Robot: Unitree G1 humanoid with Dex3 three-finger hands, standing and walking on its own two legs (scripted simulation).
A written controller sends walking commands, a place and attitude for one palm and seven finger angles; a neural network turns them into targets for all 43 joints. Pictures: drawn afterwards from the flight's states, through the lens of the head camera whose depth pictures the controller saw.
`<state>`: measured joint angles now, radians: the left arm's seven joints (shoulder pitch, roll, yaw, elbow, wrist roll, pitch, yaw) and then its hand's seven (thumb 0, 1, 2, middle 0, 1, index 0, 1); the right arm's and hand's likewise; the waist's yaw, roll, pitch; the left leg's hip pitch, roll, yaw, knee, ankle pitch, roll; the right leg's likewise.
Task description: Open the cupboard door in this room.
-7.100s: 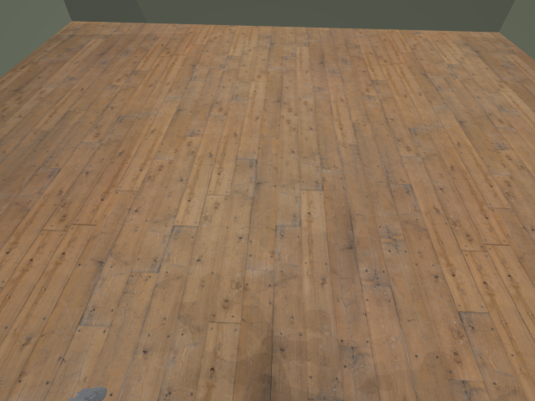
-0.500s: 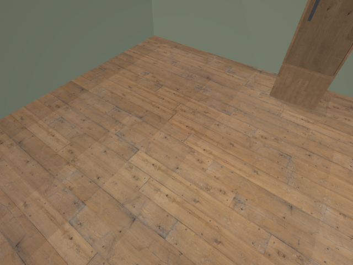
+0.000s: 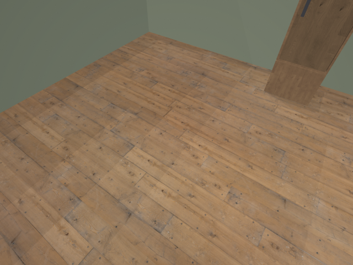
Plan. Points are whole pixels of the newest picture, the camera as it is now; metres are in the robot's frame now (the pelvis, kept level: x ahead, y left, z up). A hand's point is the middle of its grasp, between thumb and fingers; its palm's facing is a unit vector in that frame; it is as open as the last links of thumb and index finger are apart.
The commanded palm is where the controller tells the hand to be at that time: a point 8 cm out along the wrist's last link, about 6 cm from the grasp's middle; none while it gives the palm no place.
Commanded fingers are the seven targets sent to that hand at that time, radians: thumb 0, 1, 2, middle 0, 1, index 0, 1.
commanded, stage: turn or walk to find it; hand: left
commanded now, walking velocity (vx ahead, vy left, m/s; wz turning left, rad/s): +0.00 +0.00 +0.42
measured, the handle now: (307, 4) +1.70 -0.82 +0.01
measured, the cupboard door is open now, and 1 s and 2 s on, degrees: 0 0 0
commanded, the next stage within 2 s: stand and wait in 0.42 s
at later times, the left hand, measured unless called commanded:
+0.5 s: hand out of the picture +0.01 +0.19 -0.18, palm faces -0.06 -0.97 -0.24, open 7.4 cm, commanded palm none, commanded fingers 0.00 0.90 0.90 -0.20 -0.30 -0.20 -0.30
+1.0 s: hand out of the picture +0.06 +0.18 -0.17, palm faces -0.11 -0.98 -0.18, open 7.3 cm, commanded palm none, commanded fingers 0.00 0.90 0.90 -0.20 -0.30 -0.20 -0.30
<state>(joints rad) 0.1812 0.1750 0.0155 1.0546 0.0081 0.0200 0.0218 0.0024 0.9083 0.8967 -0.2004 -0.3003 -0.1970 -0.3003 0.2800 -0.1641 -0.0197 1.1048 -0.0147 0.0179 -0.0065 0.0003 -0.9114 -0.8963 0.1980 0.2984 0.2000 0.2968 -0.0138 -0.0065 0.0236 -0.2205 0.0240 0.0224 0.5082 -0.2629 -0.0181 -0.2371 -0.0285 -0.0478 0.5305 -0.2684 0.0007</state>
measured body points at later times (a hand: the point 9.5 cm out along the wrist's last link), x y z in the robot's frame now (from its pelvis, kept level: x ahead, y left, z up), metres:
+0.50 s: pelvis -0.01 -0.01 -0.01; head +0.02 -0.02 +0.44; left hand +0.02 +0.24 -0.16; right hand +0.02 -0.25 -0.17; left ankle +0.01 +0.13 -0.74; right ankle +0.00 -0.11 -0.73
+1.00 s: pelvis -0.01 +0.01 +0.01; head +0.00 +0.02 +0.46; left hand +0.07 +0.23 -0.16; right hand -0.02 -0.22 -0.15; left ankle -0.01 +0.13 -0.74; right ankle +0.00 -0.10 -0.74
